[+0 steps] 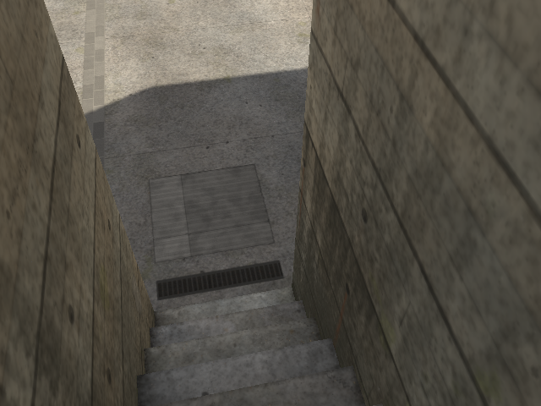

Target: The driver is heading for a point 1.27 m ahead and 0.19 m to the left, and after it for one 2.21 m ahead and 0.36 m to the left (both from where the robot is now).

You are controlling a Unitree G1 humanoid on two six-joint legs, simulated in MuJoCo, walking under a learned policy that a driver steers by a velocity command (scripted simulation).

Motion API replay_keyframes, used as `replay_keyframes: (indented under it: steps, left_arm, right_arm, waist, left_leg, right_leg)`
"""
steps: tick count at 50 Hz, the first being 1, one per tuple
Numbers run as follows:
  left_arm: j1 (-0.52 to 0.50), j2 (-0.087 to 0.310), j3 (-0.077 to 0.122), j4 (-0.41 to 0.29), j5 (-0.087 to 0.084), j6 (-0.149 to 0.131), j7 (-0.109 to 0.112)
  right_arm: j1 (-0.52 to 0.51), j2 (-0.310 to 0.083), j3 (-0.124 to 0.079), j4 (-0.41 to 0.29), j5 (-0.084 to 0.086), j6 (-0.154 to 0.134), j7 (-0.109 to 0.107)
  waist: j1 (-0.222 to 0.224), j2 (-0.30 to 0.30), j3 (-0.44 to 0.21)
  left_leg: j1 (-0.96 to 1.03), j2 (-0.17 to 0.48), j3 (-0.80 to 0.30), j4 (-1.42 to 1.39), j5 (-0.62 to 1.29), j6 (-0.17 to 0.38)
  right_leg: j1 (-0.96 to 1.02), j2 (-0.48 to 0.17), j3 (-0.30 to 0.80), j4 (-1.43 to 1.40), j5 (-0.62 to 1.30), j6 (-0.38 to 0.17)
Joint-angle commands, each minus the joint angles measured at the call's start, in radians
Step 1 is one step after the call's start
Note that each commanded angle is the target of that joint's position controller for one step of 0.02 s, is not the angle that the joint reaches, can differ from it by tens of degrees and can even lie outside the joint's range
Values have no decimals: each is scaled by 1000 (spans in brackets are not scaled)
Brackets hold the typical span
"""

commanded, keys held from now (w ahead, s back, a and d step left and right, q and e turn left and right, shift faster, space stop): shift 1.00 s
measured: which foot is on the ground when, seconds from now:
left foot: down 0.00-1.00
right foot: down 0.00-1.00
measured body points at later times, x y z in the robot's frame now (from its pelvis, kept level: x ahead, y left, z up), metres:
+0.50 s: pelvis +0.00 +0.00 +0.00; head +0.03 +0.01 +0.45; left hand +0.04 +0.25 -0.14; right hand +0.03 -0.23 -0.14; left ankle -0.03 +0.12 -0.74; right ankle +0.00 -0.13 -0.74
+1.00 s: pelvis +0.00 +0.02 +0.01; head +0.00 +0.02 +0.46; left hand +0.04 +0.24 -0.15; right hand +0.03 -0.22 -0.14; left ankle -0.03 +0.12 -0.74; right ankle +0.00 -0.13 -0.74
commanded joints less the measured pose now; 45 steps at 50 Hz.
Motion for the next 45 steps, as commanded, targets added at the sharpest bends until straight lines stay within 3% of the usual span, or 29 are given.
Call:
replay_keyframes:
  steps: [1, 29, 30, 31, 32, 35, 36, 38, 40, 41, 45]
  left_arm:
    - [60, 110, 25, -33, -1, -4, 5]
    - [151, 68, 11, 28, -6, 24, 28]
    - [13, -43, -29, -7, -15, 14, 100]
    - [18, -17, -32, 1, -29, 8, 124]
    - [9, -1, -31, 21, -32, 7, 133]
    - [61, 12, -28, 75, -26, 13, 129]
    - [72, 28, -24, 78, -25, 9, 114]
    - [48, 17, -22, 91, -18, 9, 105]
    - [35, 4, -22, 101, -16, 9, 102]
    - [24, -2, -24, 101, -11, 14, 105]
    - [12, -9, -21, 118, -15, 19, 105]
  right_arm:
    - [52, -99, -22, -36, 1, -5, -3]
    - [124, -59, -15, 13, 3, 25, -5]
    - [25, -51, -4, 25, -38, -20, -115]
    - [32, -52, -5, 28, -17, -28, -148]
    - [46, -62, -4, 43, -10, -32, -159]
    - [76, -63, -6, 78, 6, -38, -148]
    - [103, -60, -4, 89, -4, -45, -146]
    - [117, -59, -2, 109, -10, -48, -144]
    - [111, -65, -3, 117, -9, -51, -143]
    - [99, -57, 1, 122, 1, -55, -144]
    - [79, -58, 4, 136, 2, -65, -144]
  waist:
    - [1, 11, -17]
    - [-4, 15, 26]
    - [45, 90, -70]
    - [22, 49, -94]
    - [14, 26, -71]
    - [37, 30, -13]
    - [25, 48, 8]
    - [23, 37, 34]
    - [25, 35, 39]
    - [28, 42, 38]
    - [34, 44, 27]
  left_leg:
    - [14, -11, 0, -83, 210, 23]
    - [58, -16, 8, -135, 251, 20]
    - [55, 133, -51, -58, 260, 13]
    - [91, 138, -67, -50, 239, 10]
    - [79, 147, -82, -53, 240, 6]
    - [38, 143, -81, -44, 255, 8]
    - [57, 142, -77, -54, 224, 1]
    - [40, 146, -81, -61, 226, -2]
    - [32, 151, -84, -67, 239, -3]
    - [28, 151, -86, -81, 237, -1]
    - [27, 157, -90, -99, 255, 0]
  right_leg:
    - [17, 36, -60, -75, 209, -2]
    - [57, 58, -69, -126, 203, 12]
    - [143, -75, 16, -172, 243, -50]
    - [140, -81, 41, -165, 269, -61]
    - [130, -78, 35, -165, 279, -66]
    - [131, -83, 27, -179, 306, -71]
    - [95, -82, 33, -204, 295, -61]
    - [90, -76, 28, -215, 281, -55]
    - [94, -75, 26, -220, 281, -53]
    - [100, -76, 26, -230, 273, -49]
    - [126, -78, 27, -244, 269, -45]
Next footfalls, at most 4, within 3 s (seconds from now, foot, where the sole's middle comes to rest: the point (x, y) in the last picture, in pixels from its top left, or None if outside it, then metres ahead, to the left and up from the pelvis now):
1.80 left None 0.21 0.05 -0.99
2.10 right None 0.46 -0.09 -1.21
2.62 left None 0.63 0.19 -1.43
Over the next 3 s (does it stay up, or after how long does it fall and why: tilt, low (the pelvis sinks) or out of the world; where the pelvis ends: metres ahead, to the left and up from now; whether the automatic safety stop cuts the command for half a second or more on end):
stays up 0.75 0.16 -0.77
